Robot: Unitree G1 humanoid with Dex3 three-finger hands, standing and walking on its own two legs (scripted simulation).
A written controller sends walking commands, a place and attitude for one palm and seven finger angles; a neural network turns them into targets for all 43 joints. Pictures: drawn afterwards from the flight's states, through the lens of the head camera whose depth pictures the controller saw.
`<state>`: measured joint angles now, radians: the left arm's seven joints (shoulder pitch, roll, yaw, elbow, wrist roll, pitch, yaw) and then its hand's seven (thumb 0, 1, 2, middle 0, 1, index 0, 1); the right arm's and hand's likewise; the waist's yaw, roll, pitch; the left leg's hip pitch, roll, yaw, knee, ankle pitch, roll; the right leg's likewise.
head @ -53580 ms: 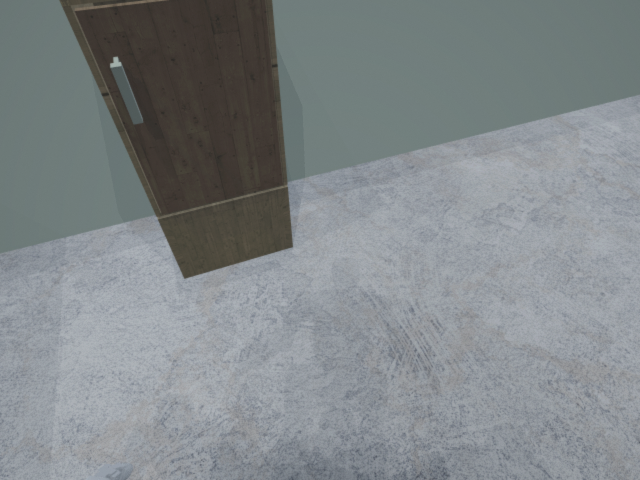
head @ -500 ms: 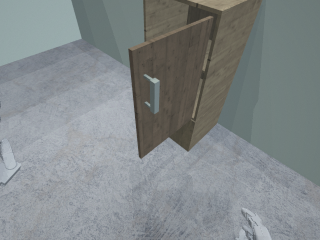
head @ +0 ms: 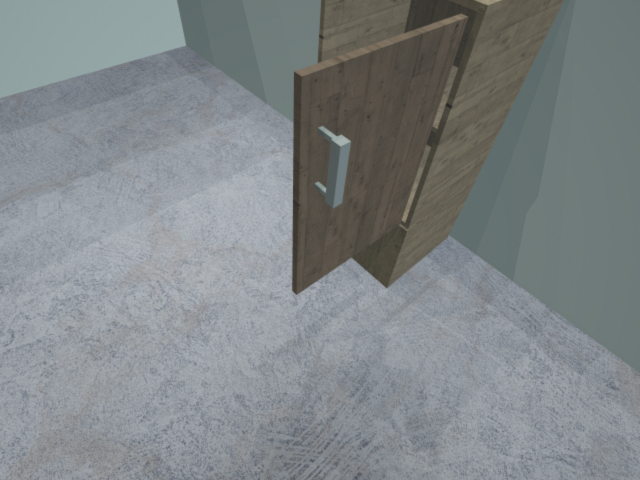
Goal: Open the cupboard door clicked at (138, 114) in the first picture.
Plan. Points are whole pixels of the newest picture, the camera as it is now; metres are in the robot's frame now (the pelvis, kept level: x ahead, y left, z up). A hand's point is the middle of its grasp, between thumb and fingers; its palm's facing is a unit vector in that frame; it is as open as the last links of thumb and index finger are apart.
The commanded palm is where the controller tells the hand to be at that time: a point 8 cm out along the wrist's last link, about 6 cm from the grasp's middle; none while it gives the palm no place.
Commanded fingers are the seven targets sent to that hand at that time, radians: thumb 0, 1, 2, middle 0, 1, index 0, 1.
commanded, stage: let the arm hang, fingers relaxed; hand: left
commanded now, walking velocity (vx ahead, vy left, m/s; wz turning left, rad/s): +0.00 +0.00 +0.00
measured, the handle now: (329, 167) +0.61 +0.02 +0.03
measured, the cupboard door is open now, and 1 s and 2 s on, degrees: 88 88 88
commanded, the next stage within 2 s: look to check the result in 0.76 s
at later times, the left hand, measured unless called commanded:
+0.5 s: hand out of the picture -0.03 +0.18 -0.17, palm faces +0.02 -0.99 -0.17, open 7.4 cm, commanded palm none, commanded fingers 0.00 0.90 0.90 -0.20 -0.30 -0.20 -0.30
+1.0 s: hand out of the picture -0.02 +0.18 -0.17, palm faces +0.02 -0.98 -0.18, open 7.4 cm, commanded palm none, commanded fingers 0.00 0.90 0.90 -0.20 -0.30 -0.20 -0.30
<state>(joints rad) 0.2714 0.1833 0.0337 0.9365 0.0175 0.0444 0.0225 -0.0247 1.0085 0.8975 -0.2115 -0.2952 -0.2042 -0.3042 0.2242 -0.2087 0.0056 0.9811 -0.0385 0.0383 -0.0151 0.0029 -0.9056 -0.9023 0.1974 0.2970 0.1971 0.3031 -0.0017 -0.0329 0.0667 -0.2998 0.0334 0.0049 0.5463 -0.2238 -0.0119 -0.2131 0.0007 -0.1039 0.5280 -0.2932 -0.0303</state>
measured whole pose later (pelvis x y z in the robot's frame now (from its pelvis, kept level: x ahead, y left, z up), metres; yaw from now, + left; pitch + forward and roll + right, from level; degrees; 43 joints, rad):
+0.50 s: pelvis -0.01 +0.02 +0.01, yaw -1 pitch -2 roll +0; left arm 0.31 0.11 0.01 1.15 0.02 0.01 0.03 0.00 0.91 0.90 -0.20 -0.29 -0.20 -0.30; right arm 0.31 -0.10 0.00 1.13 -0.03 0.02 -0.02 0.00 -0.91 -0.90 0.20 0.30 0.20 0.30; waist 0.00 0.02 0.04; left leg -0.25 0.00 0.04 0.45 -0.16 0.02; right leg -0.19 -0.03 -0.07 0.46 -0.23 0.00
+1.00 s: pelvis +0.00 +0.02 +0.01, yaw -1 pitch -2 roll +0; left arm 0.31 0.12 0.01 1.16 0.02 0.00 0.03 0.00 0.91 0.90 -0.20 -0.29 -0.20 -0.30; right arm 0.28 -0.13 -0.01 1.14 -0.03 0.02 -0.03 0.00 -0.91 -0.90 0.20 0.30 0.20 0.30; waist 0.00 0.01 0.05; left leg -0.23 0.00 0.05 0.43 -0.17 0.02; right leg -0.17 -0.03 -0.06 0.44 -0.24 0.00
